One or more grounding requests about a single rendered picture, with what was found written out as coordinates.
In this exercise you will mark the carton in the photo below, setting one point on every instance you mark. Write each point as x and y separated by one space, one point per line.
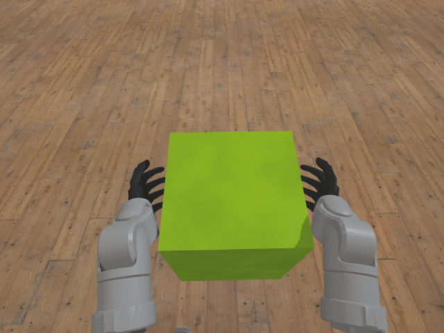
233 207

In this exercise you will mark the left robot forearm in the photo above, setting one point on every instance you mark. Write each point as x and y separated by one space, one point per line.
123 267

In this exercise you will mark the left robot hand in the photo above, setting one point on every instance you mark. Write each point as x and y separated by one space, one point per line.
140 189

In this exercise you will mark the right robot forearm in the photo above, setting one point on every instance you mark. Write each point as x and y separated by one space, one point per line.
351 291

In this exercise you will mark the right robot hand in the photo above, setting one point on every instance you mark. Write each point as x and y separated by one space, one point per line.
326 186

